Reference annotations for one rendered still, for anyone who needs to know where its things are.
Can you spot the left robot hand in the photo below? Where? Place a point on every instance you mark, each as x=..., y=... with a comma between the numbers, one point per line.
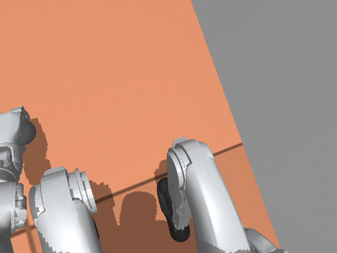
x=12, y=126

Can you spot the ball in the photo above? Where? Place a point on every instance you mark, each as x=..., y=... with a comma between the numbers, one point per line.
x=29, y=133

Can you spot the right robot foot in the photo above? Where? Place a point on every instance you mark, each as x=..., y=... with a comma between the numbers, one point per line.
x=166, y=207

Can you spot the right robot hand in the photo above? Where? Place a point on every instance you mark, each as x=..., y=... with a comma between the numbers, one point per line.
x=258, y=243

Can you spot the left robot arm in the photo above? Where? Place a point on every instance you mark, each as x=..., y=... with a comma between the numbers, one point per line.
x=13, y=203

